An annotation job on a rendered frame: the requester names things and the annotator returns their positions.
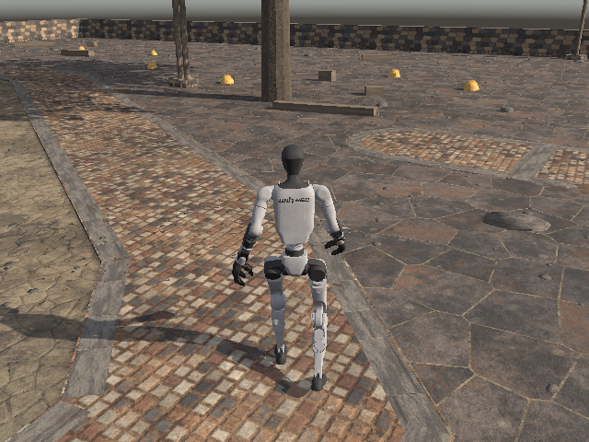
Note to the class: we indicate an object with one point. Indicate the robot left forearm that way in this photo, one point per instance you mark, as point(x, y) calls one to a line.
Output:
point(246, 247)

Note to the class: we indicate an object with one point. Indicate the robot right forearm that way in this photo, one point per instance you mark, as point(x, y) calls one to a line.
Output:
point(338, 236)

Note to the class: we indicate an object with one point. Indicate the right robot hand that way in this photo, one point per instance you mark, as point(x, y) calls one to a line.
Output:
point(340, 249)

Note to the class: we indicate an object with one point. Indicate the right robot upper arm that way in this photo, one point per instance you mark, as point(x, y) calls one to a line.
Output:
point(322, 193)

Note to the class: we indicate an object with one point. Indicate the robot left shin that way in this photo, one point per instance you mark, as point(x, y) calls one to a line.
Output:
point(277, 317)

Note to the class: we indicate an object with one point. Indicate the robot right shin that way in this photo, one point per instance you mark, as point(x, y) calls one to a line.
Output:
point(319, 342)

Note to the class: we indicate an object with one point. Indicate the left robot upper arm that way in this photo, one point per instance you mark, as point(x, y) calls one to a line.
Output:
point(259, 210)

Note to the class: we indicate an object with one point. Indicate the robot shin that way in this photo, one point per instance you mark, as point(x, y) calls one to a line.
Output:
point(277, 317)
point(319, 342)

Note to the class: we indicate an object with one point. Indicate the left robot hand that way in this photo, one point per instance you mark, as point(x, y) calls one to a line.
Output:
point(236, 272)

